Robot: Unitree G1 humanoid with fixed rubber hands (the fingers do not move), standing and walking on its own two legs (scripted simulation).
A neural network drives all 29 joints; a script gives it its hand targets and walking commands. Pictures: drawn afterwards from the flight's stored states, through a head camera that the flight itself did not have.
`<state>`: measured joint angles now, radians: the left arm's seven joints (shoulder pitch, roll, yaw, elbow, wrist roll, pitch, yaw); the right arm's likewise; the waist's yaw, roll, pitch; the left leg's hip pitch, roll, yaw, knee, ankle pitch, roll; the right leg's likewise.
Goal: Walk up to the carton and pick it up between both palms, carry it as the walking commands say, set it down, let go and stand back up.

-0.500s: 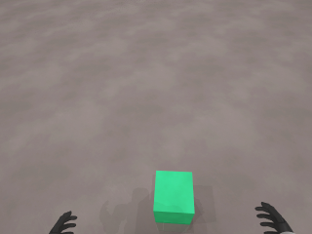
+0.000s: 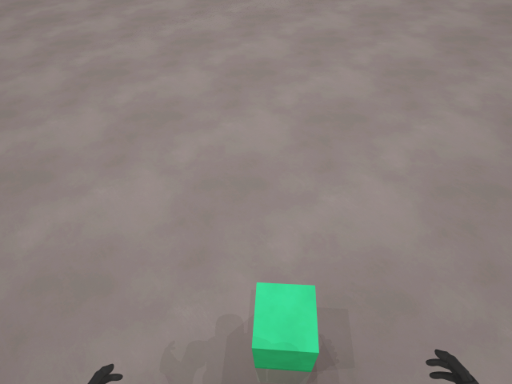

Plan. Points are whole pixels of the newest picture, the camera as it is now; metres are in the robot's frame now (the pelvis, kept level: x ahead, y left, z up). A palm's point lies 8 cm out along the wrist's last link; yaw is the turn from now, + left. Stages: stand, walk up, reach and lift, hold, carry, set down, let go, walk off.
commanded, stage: stand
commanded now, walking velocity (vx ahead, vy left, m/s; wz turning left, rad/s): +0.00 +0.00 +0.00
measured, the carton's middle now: (284, 327) +0.40 -0.05 -0.65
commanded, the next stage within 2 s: none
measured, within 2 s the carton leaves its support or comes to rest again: neither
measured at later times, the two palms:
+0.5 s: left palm out of the picture +0.07 +0.31 -0.10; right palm out of the picture +0.08 -0.31 -0.10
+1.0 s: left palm out of the picture +0.07 +0.31 -0.10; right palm out of the picture +0.07 -0.31 -0.10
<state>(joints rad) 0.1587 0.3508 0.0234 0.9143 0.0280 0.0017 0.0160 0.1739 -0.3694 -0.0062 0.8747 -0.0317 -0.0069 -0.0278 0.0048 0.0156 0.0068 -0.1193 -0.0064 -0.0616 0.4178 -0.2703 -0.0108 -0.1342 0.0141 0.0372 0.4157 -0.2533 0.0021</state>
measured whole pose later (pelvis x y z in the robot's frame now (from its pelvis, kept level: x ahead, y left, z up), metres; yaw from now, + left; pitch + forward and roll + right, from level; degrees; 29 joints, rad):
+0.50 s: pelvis -0.02 +0.00 +0.00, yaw +0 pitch -2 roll +0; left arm 0.14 0.37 0.02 1.00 0.02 0.00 0.01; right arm 0.16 -0.39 0.00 0.97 -0.02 -0.01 -0.02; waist 0.00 0.01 0.02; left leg -0.11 -0.01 -0.06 0.38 -0.23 -0.01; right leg -0.12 0.01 0.04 0.37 -0.21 0.00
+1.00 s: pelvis -0.02 +0.00 +0.00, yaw +0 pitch -2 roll +0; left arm 0.12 0.39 0.01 1.04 0.01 -0.01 0.01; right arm 0.14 -0.39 0.00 1.01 -0.02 -0.01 -0.01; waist 0.00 0.01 0.03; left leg -0.10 -0.01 -0.06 0.35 -0.21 -0.01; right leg -0.12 0.01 0.04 0.35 -0.19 0.00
